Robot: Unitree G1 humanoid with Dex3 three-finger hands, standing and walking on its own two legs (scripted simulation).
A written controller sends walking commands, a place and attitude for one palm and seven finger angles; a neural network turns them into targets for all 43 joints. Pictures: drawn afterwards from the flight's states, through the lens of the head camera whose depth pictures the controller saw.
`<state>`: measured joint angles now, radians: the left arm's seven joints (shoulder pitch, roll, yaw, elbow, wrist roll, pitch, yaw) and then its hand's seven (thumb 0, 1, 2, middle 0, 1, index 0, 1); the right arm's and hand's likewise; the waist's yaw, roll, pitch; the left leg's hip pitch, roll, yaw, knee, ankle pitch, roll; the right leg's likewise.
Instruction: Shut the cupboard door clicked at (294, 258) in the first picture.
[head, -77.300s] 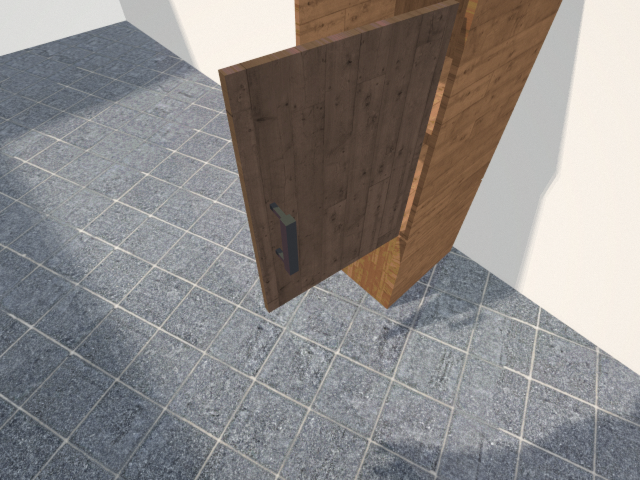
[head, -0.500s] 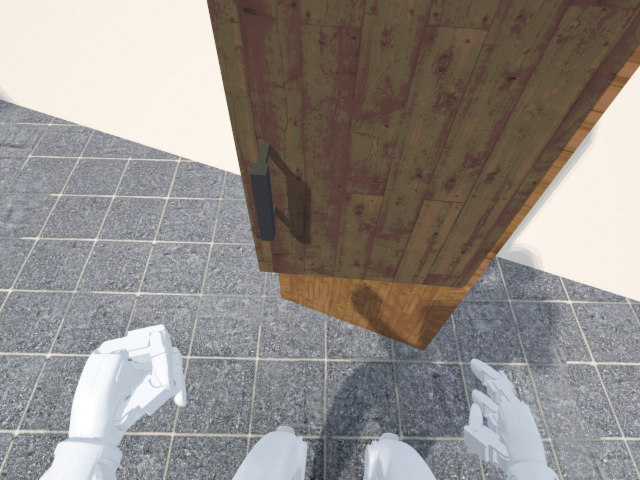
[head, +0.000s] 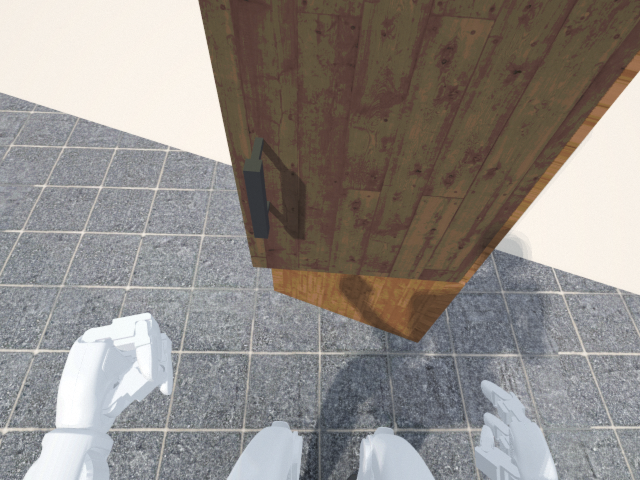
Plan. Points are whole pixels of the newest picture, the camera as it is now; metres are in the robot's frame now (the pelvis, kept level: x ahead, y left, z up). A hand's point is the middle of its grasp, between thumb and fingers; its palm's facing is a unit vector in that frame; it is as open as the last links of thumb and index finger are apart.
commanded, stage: raise the hand and make a fist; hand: left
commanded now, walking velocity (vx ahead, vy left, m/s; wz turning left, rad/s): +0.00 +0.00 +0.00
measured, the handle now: (260, 191) +0.48 +0.13 +0.04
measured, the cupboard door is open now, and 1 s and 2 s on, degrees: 17 17 15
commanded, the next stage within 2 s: bring the fist close to the handle in 0.06 s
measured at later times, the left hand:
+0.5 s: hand (219, 337) +0.27 +0.14 +0.03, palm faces -0.06 -1.00 +0.00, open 3.1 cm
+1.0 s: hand (262, 267) +0.35 +0.11 +0.05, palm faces +0.00 -1.00 -0.03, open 3.1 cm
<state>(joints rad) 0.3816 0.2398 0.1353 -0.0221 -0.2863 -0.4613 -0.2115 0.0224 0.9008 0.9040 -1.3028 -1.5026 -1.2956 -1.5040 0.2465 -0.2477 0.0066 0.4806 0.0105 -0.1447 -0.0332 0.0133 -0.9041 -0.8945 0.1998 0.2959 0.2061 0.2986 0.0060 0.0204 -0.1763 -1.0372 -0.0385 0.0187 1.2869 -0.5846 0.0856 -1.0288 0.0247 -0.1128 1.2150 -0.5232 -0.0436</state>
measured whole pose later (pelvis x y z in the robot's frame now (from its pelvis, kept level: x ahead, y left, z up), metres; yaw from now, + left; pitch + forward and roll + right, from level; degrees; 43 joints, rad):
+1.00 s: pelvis +0.00 -0.03 +0.01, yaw +0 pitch +20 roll -1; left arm -0.17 0.17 0.04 0.39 -0.15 -0.43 -0.02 0.02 0.90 0.90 -1.30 -1.50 -1.30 -1.50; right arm 0.23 -0.25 0.01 0.56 0.00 -0.06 0.00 0.01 -0.91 -0.89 0.20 0.30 0.20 0.30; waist -0.04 0.02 -0.17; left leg -1.02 -0.03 0.03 1.24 -0.56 0.05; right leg -1.04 0.03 -0.10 1.20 -0.52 -0.08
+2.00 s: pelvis -0.01 -0.02 +0.01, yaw +0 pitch +21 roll -1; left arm -0.52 0.22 0.10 0.84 -0.12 -0.55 -0.09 0.01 0.89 0.92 -1.31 -1.50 -1.30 -1.50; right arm 0.26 -0.25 0.00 0.62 0.00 -0.01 0.01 0.01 -0.91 -0.89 0.20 0.30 0.21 0.30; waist -0.07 0.02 -0.16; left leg -1.06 -0.03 0.03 1.23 -0.54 0.06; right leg -1.07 0.03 -0.10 1.19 -0.49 -0.07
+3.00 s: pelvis -0.01 -0.02 -0.02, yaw -2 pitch +29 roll -3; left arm -1.09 0.42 0.23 1.26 -0.06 -0.43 -0.27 0.02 0.90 0.91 -1.30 -1.50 -1.30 -1.50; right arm 0.38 -0.27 0.03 0.63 -0.02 0.01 0.04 0.00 -0.91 -0.89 0.20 0.30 0.21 0.30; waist -0.24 0.06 -0.15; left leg -1.27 0.00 0.03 1.33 -0.57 0.07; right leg -1.27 0.06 -0.10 1.26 -0.49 -0.07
